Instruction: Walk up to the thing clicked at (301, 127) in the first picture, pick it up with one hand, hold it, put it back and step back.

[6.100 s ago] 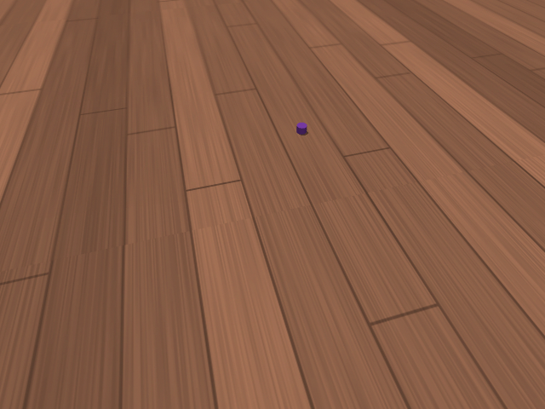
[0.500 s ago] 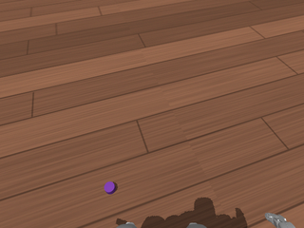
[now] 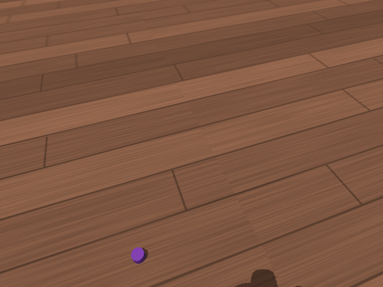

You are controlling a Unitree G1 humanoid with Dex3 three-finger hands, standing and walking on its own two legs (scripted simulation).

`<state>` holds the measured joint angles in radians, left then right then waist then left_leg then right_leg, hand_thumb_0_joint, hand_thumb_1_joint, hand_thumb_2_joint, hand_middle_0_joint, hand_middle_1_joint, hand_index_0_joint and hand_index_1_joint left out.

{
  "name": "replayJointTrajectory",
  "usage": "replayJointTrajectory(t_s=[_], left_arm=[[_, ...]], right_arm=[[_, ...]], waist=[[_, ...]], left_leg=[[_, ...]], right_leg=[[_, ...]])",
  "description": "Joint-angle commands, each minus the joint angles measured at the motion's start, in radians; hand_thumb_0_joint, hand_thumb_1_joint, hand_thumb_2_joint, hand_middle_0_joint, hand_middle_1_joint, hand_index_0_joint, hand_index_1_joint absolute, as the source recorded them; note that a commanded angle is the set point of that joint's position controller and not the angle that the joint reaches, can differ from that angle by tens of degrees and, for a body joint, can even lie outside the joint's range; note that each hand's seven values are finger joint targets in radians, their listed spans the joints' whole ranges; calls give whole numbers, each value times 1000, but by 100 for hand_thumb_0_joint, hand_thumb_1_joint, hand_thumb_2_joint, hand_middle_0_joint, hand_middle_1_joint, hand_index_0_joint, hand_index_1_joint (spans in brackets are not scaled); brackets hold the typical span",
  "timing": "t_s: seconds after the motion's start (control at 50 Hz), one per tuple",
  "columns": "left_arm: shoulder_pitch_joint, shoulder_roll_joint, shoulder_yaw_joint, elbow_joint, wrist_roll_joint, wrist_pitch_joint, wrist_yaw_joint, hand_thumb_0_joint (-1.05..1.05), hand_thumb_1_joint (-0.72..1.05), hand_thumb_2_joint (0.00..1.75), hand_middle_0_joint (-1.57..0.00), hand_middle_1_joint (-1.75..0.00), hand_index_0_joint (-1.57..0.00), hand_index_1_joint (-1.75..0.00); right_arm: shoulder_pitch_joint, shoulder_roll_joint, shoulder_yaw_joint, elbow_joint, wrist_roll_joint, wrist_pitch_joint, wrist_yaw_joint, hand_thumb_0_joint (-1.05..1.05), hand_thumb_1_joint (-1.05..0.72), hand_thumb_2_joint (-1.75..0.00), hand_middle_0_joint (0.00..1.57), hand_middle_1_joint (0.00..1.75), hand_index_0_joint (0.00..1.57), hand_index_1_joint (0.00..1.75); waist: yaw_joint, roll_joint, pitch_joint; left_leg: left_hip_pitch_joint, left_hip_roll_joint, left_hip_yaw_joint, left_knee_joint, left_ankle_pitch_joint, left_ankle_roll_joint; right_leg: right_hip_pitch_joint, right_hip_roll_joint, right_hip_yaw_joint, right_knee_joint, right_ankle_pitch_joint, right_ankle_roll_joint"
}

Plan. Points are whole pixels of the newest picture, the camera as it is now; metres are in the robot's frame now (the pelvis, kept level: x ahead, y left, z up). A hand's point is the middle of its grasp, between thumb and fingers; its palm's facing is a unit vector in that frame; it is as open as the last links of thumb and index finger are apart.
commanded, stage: walk up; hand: left
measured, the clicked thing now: (138, 255) +0.42 +0.30 -0.75
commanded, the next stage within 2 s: stand in 0.66 s
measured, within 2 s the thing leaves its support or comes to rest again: neither
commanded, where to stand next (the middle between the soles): +0.08 +0.01 m, yaw +1 degrees
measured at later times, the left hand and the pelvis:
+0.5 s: hand out of the picture +0.11 +0.25 -0.15, palm faces -0.02 -0.94 -0.34, open 7.4 cm; pelvis +0.01 +0.00 +0.01, yaw -1 degrees
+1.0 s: hand out of the picture +0.09 +0.25 -0.15, palm faces -0.02 -0.94 -0.33, open 7.4 cm; pelvis +0.02 +0.00 +0.01, yaw +0 degrees
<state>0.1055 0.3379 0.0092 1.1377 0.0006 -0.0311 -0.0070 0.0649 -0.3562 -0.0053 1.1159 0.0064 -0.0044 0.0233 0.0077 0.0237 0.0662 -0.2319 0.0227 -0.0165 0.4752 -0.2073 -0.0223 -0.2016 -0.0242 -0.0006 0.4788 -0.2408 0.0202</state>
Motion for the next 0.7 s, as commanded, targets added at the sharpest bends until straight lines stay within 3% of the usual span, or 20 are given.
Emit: replayJointTrajectory(t_s=[0.0,0.14,0.32,0.48,0.68], left_arm=[[-62,236,42,-48,-1,-21,20,0,90,90,-20,-30,-20,-30],[-102,231,44,-42,4,-16,18,0,90,90,-20,-30,-20,-30],[-120,223,48,-44,3,-11,14,0,90,90,-20,-30,-20,-30],[-118,219,45,-44,7,-5,12,0,90,90,-20,-30,-20,-30],[-73,217,43,-45,5,-2,11,0,90,90,-20,-30,-20,-30]], right_arm=[[-54,-190,-40,-43,1,-21,-18,0,-90,-90,20,30,20,30],[-63,-193,-41,-27,-6,-16,-17,0,-90,-90,20,30,20,30],[-52,-197,-38,-22,-8,-23,-20,0,-90,-90,20,30,20,30],[-39,-200,-40,-25,-12,-23,-20,0,-90,-90,20,30,20,30],[-36,-210,-43,-25,-21,-33,-24,0,-90,-90,20,30,20,30]], waist=[[-7,-40,-125],[-14,-33,-101],[-12,-19,-121],[-16,-16,-100],[-11,-4,-107]], left_leg=[[92,83,-72,-89,144,44],[99,86,-67,-137,102,33],[93,100,-69,-170,147,31],[69,100,-81,-197,65,35],[84,106,-94,-218,101,30]], right_leg=[[34,-113,102,-132,172,-46],[36,-113,100,-183,119,-38],[99,-103,83,-178,168,-35],[95,-92,77,-193,108,-32],[93,-96,74,-182,118,-31]])
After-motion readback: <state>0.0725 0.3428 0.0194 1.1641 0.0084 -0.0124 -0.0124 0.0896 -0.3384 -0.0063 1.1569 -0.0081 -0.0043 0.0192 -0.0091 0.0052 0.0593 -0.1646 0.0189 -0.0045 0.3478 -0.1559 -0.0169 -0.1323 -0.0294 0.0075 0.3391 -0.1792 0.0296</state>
